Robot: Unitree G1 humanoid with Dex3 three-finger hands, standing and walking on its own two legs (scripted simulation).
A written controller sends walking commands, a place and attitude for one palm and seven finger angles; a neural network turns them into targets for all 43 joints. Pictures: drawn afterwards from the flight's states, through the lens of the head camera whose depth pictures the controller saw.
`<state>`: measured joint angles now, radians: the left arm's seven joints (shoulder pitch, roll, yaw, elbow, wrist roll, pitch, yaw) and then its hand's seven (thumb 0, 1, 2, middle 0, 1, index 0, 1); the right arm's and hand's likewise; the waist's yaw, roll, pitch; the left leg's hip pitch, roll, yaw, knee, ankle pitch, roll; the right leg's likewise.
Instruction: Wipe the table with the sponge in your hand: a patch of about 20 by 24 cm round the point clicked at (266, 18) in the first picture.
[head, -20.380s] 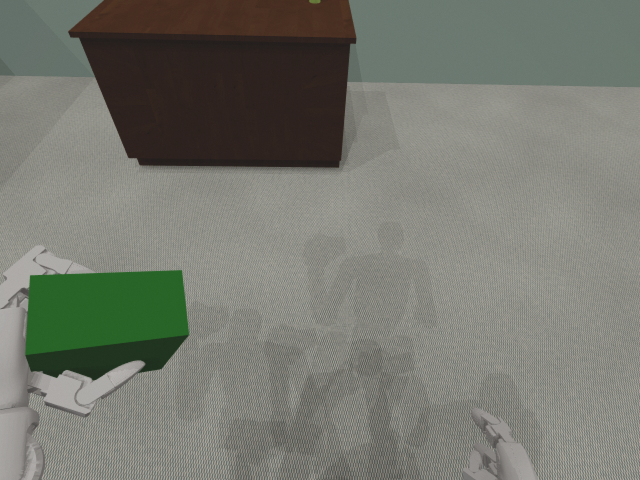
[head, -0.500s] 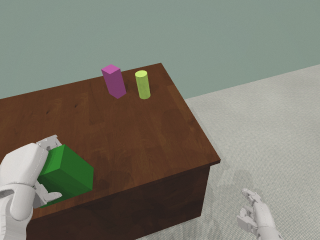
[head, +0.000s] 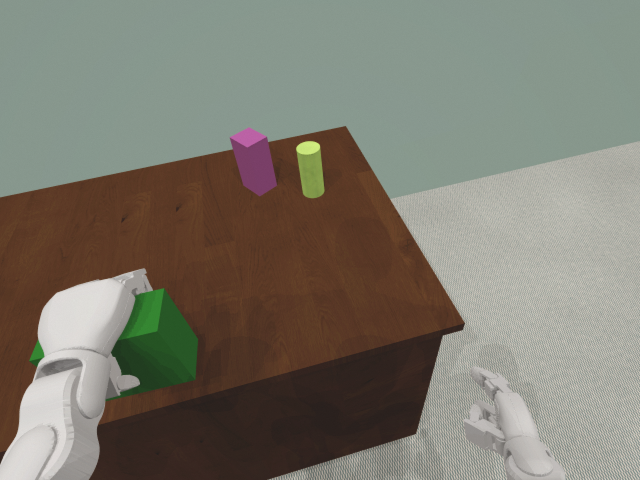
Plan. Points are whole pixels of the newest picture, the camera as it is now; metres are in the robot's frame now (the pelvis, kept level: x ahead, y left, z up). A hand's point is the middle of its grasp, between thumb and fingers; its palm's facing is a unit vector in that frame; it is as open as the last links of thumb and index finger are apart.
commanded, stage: turn the palm down, sponge in hand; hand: left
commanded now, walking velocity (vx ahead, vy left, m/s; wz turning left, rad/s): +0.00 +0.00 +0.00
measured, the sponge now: (131, 356) +0.22 +0.29 +0.05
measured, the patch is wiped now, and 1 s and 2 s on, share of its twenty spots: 0.00 0.00 0.00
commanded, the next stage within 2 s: move the sponge above the wiping area in 0.32 s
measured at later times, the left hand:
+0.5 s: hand (113, 338) +0.22 +0.29 +0.09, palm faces +0.03 -0.08 -1.00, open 10.4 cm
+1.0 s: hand (143, 321) +0.25 +0.28 +0.08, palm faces -0.01 -0.08 -1.00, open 10.4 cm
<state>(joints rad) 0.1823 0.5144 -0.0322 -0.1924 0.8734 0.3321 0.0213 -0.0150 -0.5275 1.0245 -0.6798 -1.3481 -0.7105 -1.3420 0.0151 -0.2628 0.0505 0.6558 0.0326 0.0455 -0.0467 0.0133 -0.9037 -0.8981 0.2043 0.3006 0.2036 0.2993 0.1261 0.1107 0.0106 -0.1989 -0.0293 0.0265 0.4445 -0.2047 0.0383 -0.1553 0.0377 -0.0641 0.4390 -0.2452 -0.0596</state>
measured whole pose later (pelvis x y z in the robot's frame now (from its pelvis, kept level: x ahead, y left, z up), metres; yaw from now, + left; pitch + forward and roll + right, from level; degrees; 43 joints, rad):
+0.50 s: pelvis +0.00 +0.00 +0.00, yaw +0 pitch -3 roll +0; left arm 0.17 0.50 -0.03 -0.18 0.89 0.32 0.02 -0.01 -0.53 1.02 -0.68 -1.35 -0.71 -1.34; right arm 0.01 -0.26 0.04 0.67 0.03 0.04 -0.04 0.01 -0.90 -0.90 0.20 0.30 0.20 0.30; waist 0.14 0.11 0.02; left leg -0.18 -0.03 0.02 0.42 -0.19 0.04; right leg -0.13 0.04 -0.06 0.40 -0.23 -0.06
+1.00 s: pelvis +0.00 +0.00 +0.00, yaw +0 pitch -1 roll +0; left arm 0.06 0.47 -0.06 -0.02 0.91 0.31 0.04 -0.01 -0.53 1.03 -0.68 -1.35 -0.71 -1.34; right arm 0.03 -0.27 0.03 0.68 0.04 0.04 -0.05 0.01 -0.90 -0.90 0.20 0.30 0.20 0.30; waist 0.11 0.10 0.01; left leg -0.20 -0.02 0.03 0.42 -0.19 0.03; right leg -0.16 0.05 -0.06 0.42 -0.23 -0.07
